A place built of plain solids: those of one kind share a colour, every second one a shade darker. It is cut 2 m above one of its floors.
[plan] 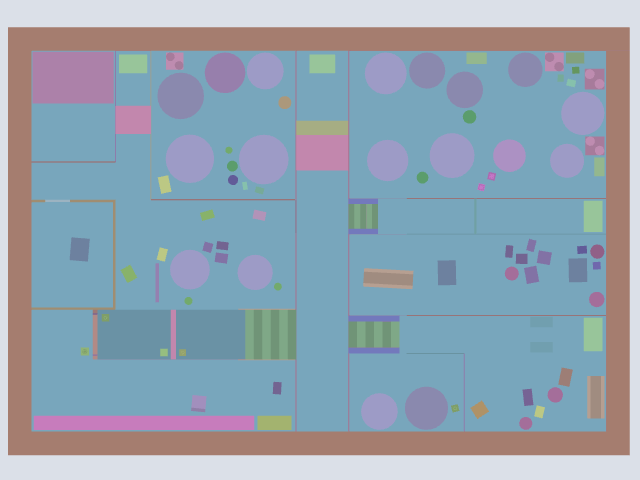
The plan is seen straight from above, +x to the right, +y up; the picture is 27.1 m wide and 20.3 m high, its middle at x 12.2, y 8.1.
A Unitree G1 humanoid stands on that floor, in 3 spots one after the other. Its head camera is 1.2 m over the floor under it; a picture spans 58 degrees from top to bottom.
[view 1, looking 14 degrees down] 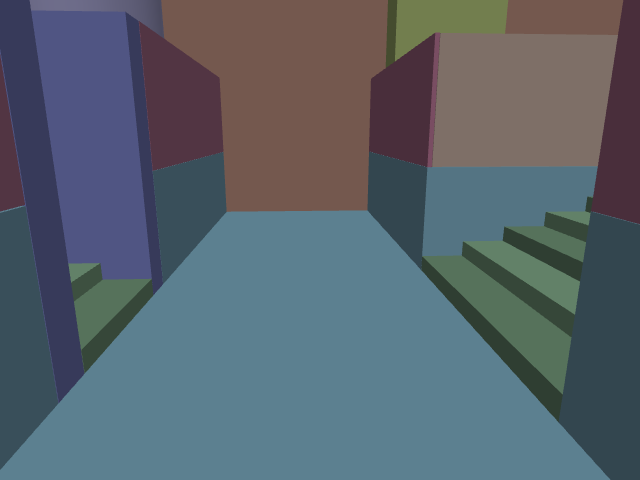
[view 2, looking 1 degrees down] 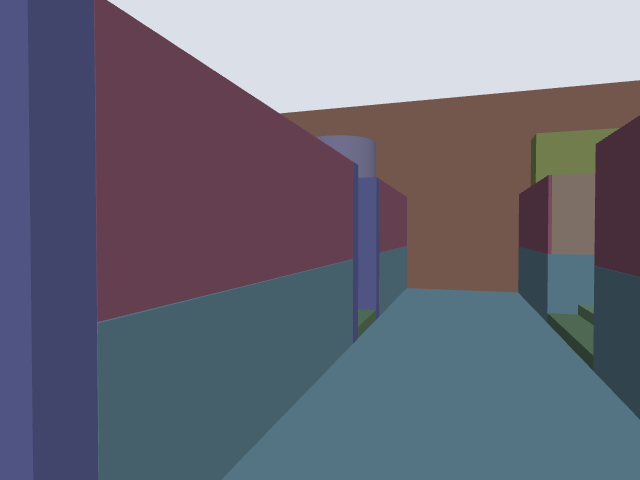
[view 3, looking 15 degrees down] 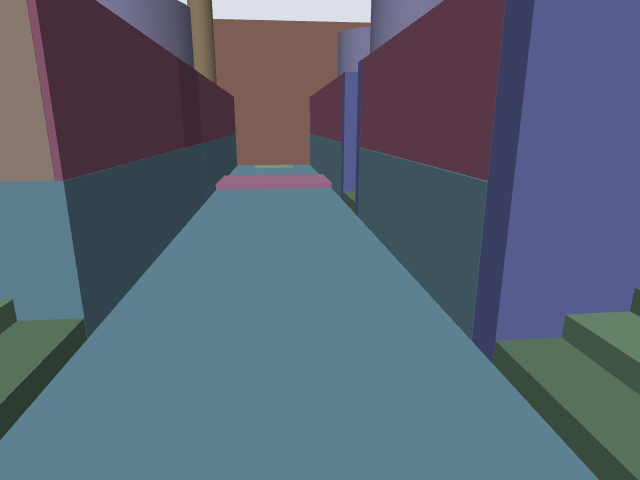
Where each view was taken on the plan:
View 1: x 12.30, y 6.70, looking -93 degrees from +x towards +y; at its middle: floor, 4.96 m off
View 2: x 12.30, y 9.44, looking -72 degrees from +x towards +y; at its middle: rail_rim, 3.57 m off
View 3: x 12.30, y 2.75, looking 84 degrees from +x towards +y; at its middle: floor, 4.64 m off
